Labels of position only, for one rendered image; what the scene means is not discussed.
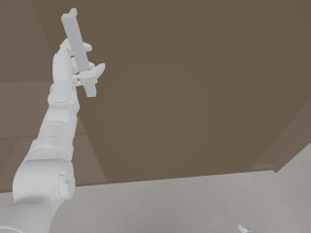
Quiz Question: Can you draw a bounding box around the robot right hand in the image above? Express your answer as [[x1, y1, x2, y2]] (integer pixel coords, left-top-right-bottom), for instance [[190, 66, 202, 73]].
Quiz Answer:
[[238, 223, 258, 233]]

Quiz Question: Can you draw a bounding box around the handle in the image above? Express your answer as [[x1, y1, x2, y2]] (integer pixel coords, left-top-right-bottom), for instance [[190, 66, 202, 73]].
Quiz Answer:
[[61, 8, 97, 97]]

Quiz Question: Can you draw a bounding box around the robot left hand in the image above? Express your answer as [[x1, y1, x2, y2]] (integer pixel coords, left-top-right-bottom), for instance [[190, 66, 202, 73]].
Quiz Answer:
[[52, 39, 106, 86]]

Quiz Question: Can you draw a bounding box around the wardrobe door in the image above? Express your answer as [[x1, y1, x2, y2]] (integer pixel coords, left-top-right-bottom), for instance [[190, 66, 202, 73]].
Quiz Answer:
[[30, 0, 311, 184], [254, 99, 311, 165]]

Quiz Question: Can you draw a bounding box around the robot left upper arm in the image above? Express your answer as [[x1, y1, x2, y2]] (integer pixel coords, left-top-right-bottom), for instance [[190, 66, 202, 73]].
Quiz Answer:
[[0, 158, 76, 233]]

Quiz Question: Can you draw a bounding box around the robot left forearm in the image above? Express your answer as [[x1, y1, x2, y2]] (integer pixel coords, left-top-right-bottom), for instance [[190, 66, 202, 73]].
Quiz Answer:
[[13, 81, 80, 200]]

